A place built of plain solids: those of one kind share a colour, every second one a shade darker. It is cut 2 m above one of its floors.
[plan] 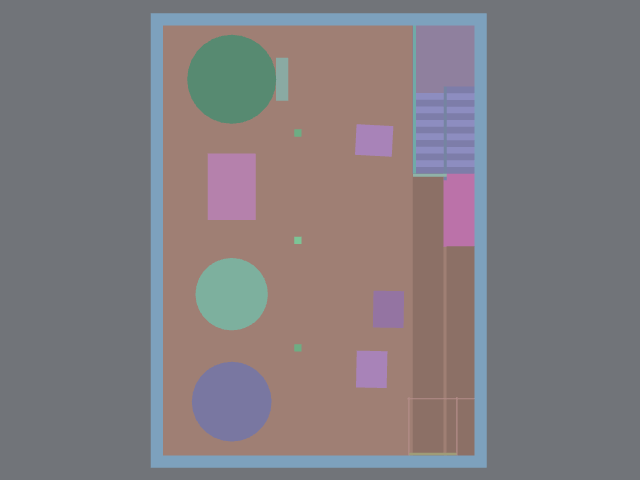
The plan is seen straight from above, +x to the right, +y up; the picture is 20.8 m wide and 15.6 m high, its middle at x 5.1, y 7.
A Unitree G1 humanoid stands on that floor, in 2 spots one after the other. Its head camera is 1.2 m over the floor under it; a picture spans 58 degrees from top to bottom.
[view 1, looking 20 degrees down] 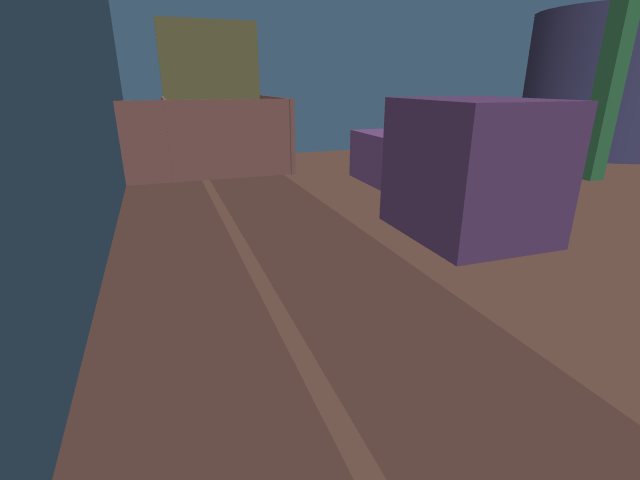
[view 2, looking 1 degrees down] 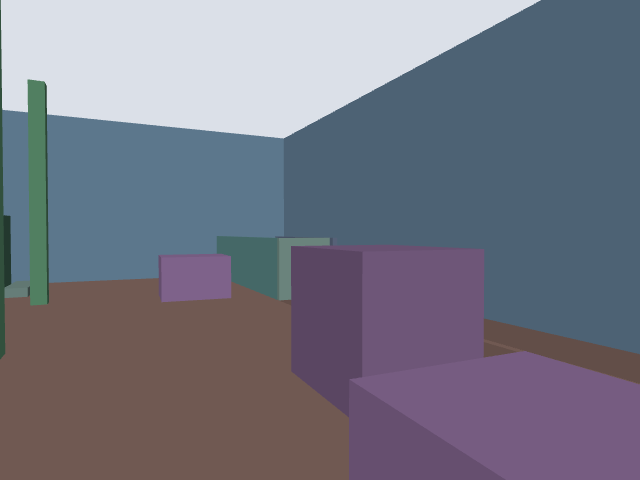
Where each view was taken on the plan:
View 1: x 9.67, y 7.61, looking -110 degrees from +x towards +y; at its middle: upper_floor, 3.51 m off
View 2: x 5.43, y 1.90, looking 64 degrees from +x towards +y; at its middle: well_guard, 7.96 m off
